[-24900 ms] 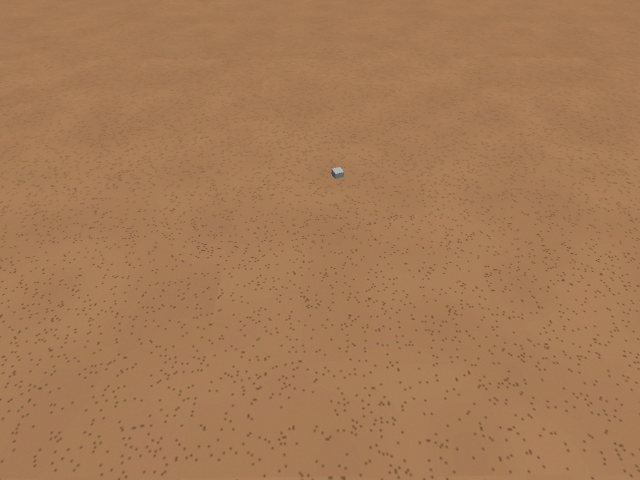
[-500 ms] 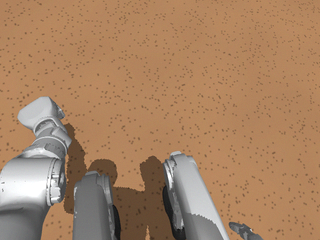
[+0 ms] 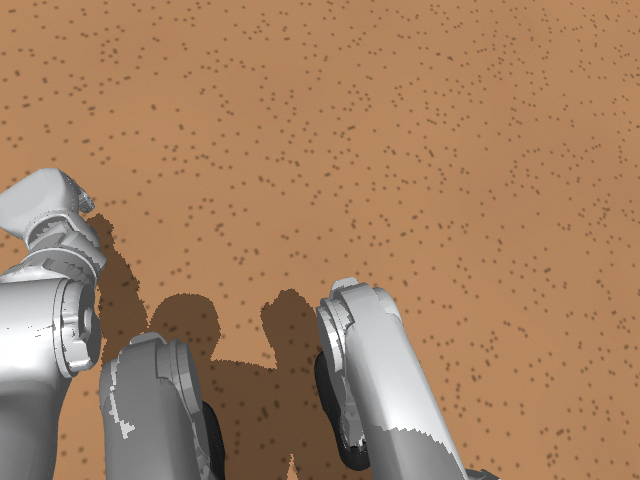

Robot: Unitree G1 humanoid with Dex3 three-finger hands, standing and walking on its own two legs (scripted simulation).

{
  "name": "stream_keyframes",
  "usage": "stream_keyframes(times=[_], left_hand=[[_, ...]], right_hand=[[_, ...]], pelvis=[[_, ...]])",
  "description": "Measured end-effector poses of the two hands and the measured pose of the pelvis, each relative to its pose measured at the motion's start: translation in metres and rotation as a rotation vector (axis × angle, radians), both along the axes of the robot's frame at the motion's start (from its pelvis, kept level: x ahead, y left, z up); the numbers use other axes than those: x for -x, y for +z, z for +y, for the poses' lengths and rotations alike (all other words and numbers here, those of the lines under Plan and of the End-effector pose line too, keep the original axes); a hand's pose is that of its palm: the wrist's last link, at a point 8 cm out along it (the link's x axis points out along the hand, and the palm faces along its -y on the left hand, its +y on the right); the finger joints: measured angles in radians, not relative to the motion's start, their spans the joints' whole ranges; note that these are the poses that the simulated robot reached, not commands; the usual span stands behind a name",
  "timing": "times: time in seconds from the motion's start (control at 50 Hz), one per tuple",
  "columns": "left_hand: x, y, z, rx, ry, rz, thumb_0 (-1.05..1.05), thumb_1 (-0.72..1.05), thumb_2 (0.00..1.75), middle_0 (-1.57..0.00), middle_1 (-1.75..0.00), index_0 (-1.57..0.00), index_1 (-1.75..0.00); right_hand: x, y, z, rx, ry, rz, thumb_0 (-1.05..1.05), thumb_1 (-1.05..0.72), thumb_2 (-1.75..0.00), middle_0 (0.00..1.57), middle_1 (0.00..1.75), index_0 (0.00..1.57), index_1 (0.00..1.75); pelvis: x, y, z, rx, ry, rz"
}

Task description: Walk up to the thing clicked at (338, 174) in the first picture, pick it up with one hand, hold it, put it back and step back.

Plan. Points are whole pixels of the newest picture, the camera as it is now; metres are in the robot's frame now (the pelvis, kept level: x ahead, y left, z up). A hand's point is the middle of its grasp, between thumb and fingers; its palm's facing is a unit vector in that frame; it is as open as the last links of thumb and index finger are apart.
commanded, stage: crouch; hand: left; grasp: from above
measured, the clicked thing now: (66, 231) +0.50 +0.24 -0.19
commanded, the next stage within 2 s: lower in 0.24 s
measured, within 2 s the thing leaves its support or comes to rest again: rests again in 1.90 s
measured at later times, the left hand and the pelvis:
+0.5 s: hand (79, 234) +0.49 +0.22 -0.20, palm faces -0.36 -0.25 -0.90, open 6.3 cm; pelvis +0.00 +0.00 -0.03, yaw -2 degrees
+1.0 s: hand (95, 239) +0.50 +0.22 -0.25, palm faces -0.36 -0.26 -0.90, open 6.1 cm; pelvis +0.00 +0.01 -0.04, yaw -5 degrees
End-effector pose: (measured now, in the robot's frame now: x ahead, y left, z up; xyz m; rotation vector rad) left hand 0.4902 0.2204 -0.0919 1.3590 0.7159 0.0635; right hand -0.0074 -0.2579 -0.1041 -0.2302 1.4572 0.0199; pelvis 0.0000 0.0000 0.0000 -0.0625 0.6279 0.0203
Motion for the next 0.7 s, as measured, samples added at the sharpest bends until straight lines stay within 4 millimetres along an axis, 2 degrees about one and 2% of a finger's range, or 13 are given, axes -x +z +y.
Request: stream_keyframes(times=[0.26,0.46,0.7], left_hand=[[-0.006,-0.026,0.004,0.006,0.020,-0.005,-0.10,0.34,0.32,-0.88,-0.26,-1.11,-0.35],[-0.007,-0.043,0.006,0.001,0.003,0.001,-0.09,0.32,0.36,-0.88,-0.27,-1.10,-0.37],[-0.007,-0.073,0.003,0.020,-0.019,0.008,-0.08,0.30,0.39,-0.88,-0.28,-1.08,-0.38]], right_hand=[[0.010,-0.010,0.003,-0.029,0.024,0.037,0.01,-0.90,-0.90,0.20,0.30,0.20,0.30],[0.017,-0.008,0.002,-0.032,0.038,0.073,0.01,-0.91,-0.90,0.20,0.30,0.20,0.30],[0.026,-0.001,0.004,-0.017,0.064,0.094,0.01,-0.91,-0.90,0.20,0.30,0.20,0.30]], pelvis=[[-0.002,-0.018,0.001,0.018,-0.006,-0.007],[-0.003,-0.025,0.002,0.031,-0.010,-0.016],[-0.002,-0.034,0.005,0.057,-0.022,-0.034]])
